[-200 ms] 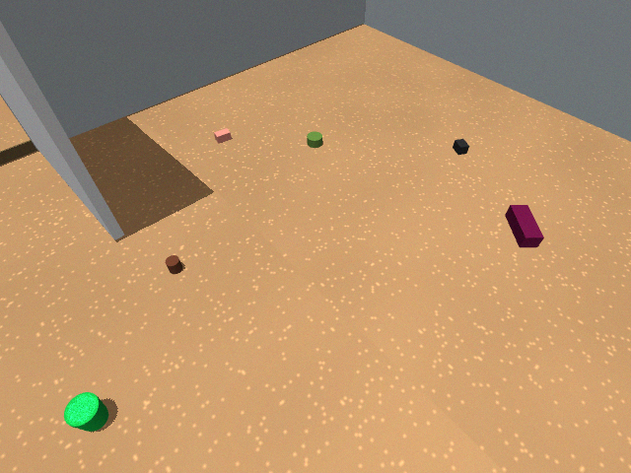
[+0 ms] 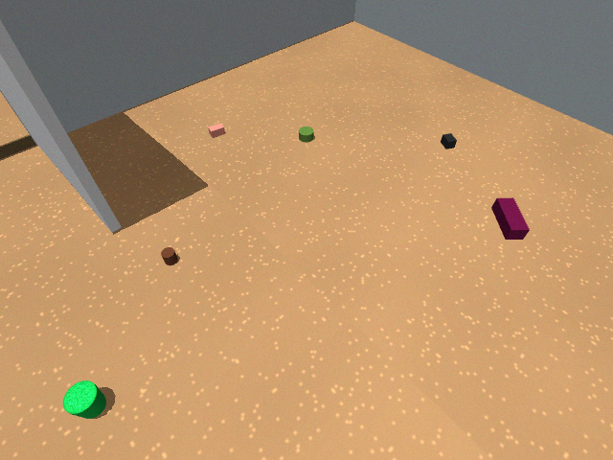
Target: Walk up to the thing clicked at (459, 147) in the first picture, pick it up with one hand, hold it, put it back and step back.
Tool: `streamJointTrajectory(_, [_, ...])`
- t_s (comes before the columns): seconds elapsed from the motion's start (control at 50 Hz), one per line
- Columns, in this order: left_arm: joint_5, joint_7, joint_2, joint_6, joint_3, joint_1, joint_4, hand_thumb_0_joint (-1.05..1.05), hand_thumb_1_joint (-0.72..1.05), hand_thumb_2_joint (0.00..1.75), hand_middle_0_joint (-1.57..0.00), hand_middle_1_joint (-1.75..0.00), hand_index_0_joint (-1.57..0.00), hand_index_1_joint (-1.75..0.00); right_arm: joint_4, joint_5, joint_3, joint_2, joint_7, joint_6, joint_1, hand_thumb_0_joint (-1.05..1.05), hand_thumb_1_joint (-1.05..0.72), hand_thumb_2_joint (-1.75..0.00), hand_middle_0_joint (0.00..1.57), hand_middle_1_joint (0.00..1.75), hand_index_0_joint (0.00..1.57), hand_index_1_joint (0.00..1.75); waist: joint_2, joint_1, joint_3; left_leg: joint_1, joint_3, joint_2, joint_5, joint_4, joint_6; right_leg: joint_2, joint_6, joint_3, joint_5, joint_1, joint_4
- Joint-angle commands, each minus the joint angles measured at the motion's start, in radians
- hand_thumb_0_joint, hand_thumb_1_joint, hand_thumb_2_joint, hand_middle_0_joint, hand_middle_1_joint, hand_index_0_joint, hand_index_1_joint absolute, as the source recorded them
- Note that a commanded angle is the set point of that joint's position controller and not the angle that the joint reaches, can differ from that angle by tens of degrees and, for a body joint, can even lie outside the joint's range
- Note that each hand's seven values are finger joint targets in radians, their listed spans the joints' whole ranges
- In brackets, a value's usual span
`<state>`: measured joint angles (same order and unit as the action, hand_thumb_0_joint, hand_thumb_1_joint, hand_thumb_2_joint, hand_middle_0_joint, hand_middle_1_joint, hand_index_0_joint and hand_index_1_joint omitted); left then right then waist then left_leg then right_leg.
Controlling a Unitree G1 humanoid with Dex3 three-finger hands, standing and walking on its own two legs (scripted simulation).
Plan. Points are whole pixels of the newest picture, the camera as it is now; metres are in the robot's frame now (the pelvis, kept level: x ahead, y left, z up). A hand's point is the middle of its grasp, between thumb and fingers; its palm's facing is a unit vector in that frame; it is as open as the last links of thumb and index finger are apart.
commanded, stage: stand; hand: left
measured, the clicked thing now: (448, 141) +1.67 -0.73 -0.76
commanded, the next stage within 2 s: walk up in 0.92 s
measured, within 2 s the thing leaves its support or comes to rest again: neither
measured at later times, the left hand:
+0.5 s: hand out of the picture +0.08 +0.25 -0.16, palm faces -0.02 -0.94 -0.34, open 7.4 cm
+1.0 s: hand out of the picture +0.08 +0.25 -0.15, palm faces -0.09 -0.94 -0.32, open 7.4 cm
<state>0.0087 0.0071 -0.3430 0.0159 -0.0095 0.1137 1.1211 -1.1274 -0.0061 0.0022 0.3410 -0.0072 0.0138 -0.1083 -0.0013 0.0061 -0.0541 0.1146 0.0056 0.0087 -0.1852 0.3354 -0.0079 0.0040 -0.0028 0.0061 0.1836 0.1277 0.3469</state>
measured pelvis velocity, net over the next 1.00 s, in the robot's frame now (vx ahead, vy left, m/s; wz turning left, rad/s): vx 0.01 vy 0.00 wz -0.09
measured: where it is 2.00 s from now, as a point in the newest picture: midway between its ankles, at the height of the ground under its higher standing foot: (367, 385)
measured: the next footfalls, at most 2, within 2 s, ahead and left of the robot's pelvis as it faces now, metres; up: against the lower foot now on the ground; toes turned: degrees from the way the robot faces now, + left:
right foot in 1.24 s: +0.14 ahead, -0.24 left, +0.00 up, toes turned -25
left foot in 1.68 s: +0.51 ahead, -0.08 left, +0.00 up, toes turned -31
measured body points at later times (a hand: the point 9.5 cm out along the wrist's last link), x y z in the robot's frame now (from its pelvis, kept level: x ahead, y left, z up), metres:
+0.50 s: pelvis +0.01 +0.00 +0.00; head +0.02 +0.00 +0.45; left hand +0.08 +0.30 -0.13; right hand +0.09 -0.30 -0.13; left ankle +0.00 +0.12 -0.75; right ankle +0.00 -0.12 -0.75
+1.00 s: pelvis +0.01 +0.00 +0.00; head +0.02 -0.01 +0.45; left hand +0.09 +0.30 -0.13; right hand +0.09 -0.31 -0.13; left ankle +0.00 +0.12 -0.75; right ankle +0.00 -0.12 -0.74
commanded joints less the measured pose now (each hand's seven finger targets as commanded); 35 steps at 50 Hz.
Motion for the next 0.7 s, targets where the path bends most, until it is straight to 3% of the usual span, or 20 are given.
streamJointTrajectory(0.0, [0.0, -0.016, -0.214, 0.019, 0.041, -0.035, -0.061, 0.0, 0.9, 0.9, -0.2, -0.3, -0.2, -0.3, 0.065, -0.001, -0.04, 0.214, 0.015, 0.019, 0.045, 0.0, -0.9, -0.9, 0.2, 0.3, 0.2, 0.3, 0.004, -0.004, 0.078, -0.02, -0.097, 0.12, 0.11, -0.053, 0.035, 0.117, 0.026, 0.086, -0.109, -0.007, -0.059])
streamJointTrajectory(0.68, [-0.002, -0.02, -0.219, 0.016, 0.047, -0.04, -0.061, 0.0, 0.9, 0.9, -0.2, -0.3, -0.2, -0.3, 0.064, 0.0, -0.037, 0.213, 0.018, 0.018, 0.038, 0.0, -0.9, -0.9, 0.2, 0.3, 0.2, 0.3, 0.001, -0.006, 0.078, -0.022, -0.093, 0.12, 0.183, -0.054, 0.028, 0.123, 0.026, 0.079, -0.181, -0.041, -0.059])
